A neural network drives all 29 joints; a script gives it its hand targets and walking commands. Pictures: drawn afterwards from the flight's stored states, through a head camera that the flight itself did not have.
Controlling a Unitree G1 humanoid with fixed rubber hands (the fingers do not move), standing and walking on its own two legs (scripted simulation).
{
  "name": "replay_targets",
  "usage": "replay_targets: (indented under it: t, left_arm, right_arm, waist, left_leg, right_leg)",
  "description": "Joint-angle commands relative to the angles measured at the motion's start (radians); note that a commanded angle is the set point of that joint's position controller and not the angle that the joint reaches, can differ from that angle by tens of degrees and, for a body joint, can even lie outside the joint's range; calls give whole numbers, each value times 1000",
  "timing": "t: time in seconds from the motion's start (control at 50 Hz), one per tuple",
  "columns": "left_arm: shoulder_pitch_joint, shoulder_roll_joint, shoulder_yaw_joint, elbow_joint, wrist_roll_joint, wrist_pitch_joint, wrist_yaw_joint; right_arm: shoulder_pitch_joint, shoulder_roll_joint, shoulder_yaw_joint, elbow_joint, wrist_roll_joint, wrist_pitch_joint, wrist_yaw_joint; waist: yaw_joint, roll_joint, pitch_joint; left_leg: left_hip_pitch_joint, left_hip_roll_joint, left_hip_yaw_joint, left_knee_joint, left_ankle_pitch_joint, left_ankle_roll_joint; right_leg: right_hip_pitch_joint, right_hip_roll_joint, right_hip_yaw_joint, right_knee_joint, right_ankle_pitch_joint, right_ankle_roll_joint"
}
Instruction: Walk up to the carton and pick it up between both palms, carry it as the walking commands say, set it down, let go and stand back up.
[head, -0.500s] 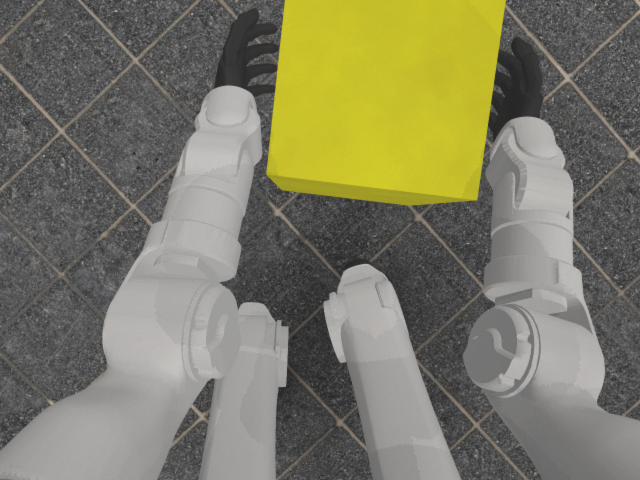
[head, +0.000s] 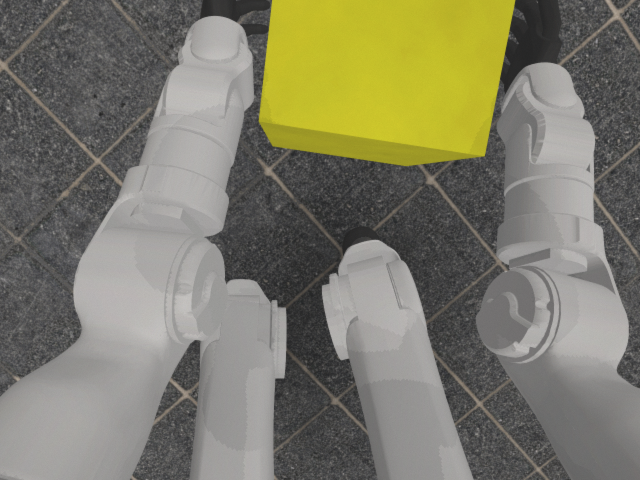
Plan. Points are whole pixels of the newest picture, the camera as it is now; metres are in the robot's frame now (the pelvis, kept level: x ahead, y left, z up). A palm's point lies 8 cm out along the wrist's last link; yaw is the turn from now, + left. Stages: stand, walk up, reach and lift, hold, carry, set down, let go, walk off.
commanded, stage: set down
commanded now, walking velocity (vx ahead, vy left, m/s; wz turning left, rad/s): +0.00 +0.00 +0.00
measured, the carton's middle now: (365, 64) +0.50 -0.18 -0.24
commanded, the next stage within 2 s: none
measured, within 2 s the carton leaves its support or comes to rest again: rests again in 1.14 s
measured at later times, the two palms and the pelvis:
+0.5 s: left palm (223, 44) +0.55 -0.03 -0.20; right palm (498, 74) +0.45 -0.31 -0.19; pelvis +0.01 +0.00 -0.01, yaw +2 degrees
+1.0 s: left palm (208, 34) +0.57 -0.02 -0.20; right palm (481, 77) +0.45 -0.30 -0.21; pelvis +0.00 +0.00 -0.02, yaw +3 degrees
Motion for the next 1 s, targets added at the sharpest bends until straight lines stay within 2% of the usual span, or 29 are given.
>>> replay_targets:
  t: [0.0,0.08,0.14,0.22,0.24,0.26,0.28,0.34,0.36,0.38,0.4,0.46,0.48,0.5,0.52,0.6,0.64,0.72,0.82,0.92,0.98]
  left_arm:
    - [-572,-761,-240,-53,-77,-54,-211]
    - [-542,-756,-233,-27,-78,-53,-214]
    - [-519,-765,-251,-36,-80,-52,-211]
    - [-490,-806,-303,-90,-98,-61,-205]
    - [-503,-814,-321,-117,-115,-65,-203]
    - [-529,-814,-344,-140,-122,-67,-200]
    - [-512,-823,-350,-141,-126,-68,-199]
    - [-486,-858,-408,-197,-148,-79,-192]
    - [-506,-842,-401,-191,-154,-78,-188]
    - [-512,-833,-399,-189,-146,-78,-187]
    - [-482,-836,-390,-177,-137,-79,-188]
    - [-461,-839,-416,-193,-145,-85,-186]
    - [-494,-814,-402,-177,-147,-83,-183]
    - [-514,-794,-388,-163,-133,-81,-183]
    - [-485,-779,-355,-120,-105,-78,-185]
    - [-495,-753,-336,-96,-97,-75,-193]
    - [-519,-717,-296,-58,-81,-70,-199]
    - [-560,-693,-281,-35,-80,-59,-216]
    - [-556,-726,-304,-15,-110,-60,-234]
    - [-520,-753,-327,-19,-128,-72,-239]
    - [-467,-755,-324,8,-120,-77,-231]
  right_arm:
    - [-632,631,343,-3,98,-54,250]
    - [-596,615,305,30,87,-55,269]
    - [-566,603,283,42,87,-58,282]
    - [-530,584,277,22,95,-69,293]
    - [-535,586,294,9,105,-72,292]
    - [-537,576,286,20,104,-75,294]
    - [-530,570,279,19,97,-78,294]
    - [-510,561,300,-25,115,-93,293]
    - [-536,550,312,-34,126,-95,291]
    - [-536,544,300,-19,118,-96,291]
    - [-531,540,296,-23,108,-98,291]
    - [-545,547,328,-68,134,-108,288]
    - [-584,543,348,-78,153,-108,283]
    - [-589,530,322,-42,142,-108,283]
    - [-584,523,296,-20,118,-107,283]
    - [-611,536,309,-28,129,-101,278]
    - [-617,529,282,13,112,-92,276]
    - [-611,518,240,61,83,-81,272]
    - [-618,500,237,51,69,-95,263]
    - [-606,496,250,23,75,-120,259]
    - [-594,489,261,13,90,-129,265]
  waist:
    - [-129,58,-1078]
    - [-150,79,-1092]
    - [-158,117,-1096]
    - [-177,162,-1127]
    - [-199,158,-1148]
    - [-198,185,-1157]
    - [-206,176,-1151]
    - [-226,197,-1215]
    - [-234,189,-1211]
    - [-223,191,-1195]
    - [-221,174,-1173]
    - [-217,172,-1211]
    - [-220,160,-1200]
    - [-204,171,-1163]
    - [-193,152,-1096]
    - [-168,144,-1077]
    - [-164,137,-1007]
    - [-178,153,-947]
    - [-214,168,-946]
    - [-239,160,-982]
    - [-229,162,-981]
  left_leg:
    - [210,32,105,-173,143,64]
    - [247,36,103,-166,178,65]
    - [271,41,104,-161,223,58]
    - [319,44,101,-154,328,49]
    - [361,46,88,-134,374,46]
    - [368,53,93,-143,362,44]
    - [363,50,90,-143,380,43]
    - [427,53,65,-126,512,37]
    - [450,56,61,-105,498,42]
    - [425,58,70,-117,455,45]
    - [396,55,68,-118,455,45]
    - [408,53,54,-105,503,52]
    - [428,60,50,-78,490,55]
    - [385,62,71,-104,386,59]
    - [325,60,75,-112,335,61]
    - [273,55,87,-114,267,70]
    - [225,59,103,-114,184,77]
    - [203,65,103,-118,119,74]
    - [207,62,98,-111,149,65]
    - [240,56,82,-94,246,63]
    - [252,54,77,-85,302,66]
  right_leg:
    - [771,-2,-228,-55,255,-27]
    - [723,-7,-233,-40,267,-31]
    - [696,-11,-233,-25,303,-33]
    - [679,-14,-229,-10,384,-34]
    - [634,-11,-230,-10,384,-38]
    - [644,-17,-226,-9,379,-37]
    - [650,-16,-230,-9,397,-37]
    - [657,-14,-227,2,474,-39]
    - [599,-13,-224,-2,429,-45]
    - [617,-19,-219,-3,414,-43]
    - [633,-18,-221,-1,431,-41]
    - [665,-21,-216,16,484,-38]
    - [593,-15,-213,10,430,-44]
    - [610,-23,-207,5,379,-42]
    - [610,-23,-211,4,357,-41]
    - [658,-25,-208,11,350,-38]
    - [627,-25,-201,0,268,-40]
    - [596,-27,-204,-7,185,-48]
    - [601,-36,-210,-8,215,-52]
    - [619,-38,-212,4,318,-51]
    - [614,-38,-208,15,362,-49]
